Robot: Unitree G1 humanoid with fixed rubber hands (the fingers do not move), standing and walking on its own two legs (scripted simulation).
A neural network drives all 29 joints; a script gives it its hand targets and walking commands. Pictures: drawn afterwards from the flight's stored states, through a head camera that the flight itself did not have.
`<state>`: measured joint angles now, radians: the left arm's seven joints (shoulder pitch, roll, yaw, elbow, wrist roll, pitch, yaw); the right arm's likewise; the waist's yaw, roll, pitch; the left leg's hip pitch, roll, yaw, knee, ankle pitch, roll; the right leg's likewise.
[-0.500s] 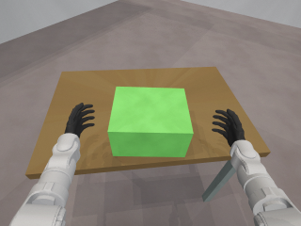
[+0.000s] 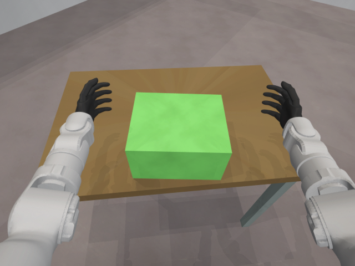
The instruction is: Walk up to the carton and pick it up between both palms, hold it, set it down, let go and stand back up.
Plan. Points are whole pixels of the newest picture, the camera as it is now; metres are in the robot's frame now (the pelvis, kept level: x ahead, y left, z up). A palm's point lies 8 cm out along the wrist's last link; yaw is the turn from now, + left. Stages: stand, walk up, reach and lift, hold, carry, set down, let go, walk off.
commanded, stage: reach and lift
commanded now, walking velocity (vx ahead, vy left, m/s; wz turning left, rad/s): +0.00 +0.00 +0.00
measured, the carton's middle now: (177, 135) +0.47 +0.03 -0.03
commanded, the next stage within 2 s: none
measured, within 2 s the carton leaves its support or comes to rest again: neither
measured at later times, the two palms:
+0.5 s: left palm (89, 90) +0.47 +0.25 +0.13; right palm (288, 91) +0.48 -0.22 +0.15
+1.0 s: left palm (105, 127) +0.45 +0.23 +0.02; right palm (263, 130) +0.47 -0.20 +0.02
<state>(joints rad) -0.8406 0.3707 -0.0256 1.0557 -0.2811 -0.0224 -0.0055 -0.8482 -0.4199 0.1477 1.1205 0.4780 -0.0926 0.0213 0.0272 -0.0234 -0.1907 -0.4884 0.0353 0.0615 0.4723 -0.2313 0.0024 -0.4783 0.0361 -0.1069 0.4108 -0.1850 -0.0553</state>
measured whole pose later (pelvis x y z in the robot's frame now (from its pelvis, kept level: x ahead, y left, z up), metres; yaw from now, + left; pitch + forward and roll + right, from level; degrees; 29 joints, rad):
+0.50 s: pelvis -0.01 +0.00 -0.01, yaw +0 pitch +23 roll -1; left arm -1.18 0.42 -0.10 1.35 -0.32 -0.07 0.01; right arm -1.17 -0.45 0.18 1.33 0.50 -0.07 0.04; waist 0.02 -0.04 -0.25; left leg -0.69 0.04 0.06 0.51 -0.21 0.00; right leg -0.68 0.04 -0.11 0.45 -0.17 -0.06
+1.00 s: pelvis -0.02 +0.00 -0.04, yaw +0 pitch +34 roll -1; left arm -1.15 0.35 -0.12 1.53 -0.35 -0.38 0.01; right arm -1.09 -0.35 0.11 1.40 0.42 -0.31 0.02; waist 0.02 -0.04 -0.33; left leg -1.05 0.04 0.05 0.71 -0.26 0.00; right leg -1.04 0.02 -0.12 0.67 -0.23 -0.07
